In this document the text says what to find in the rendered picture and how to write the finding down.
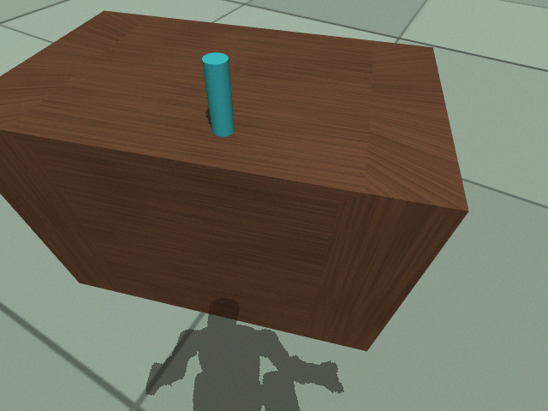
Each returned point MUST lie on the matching can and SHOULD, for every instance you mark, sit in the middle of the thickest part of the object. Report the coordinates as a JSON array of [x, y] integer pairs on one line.
[[218, 88]]

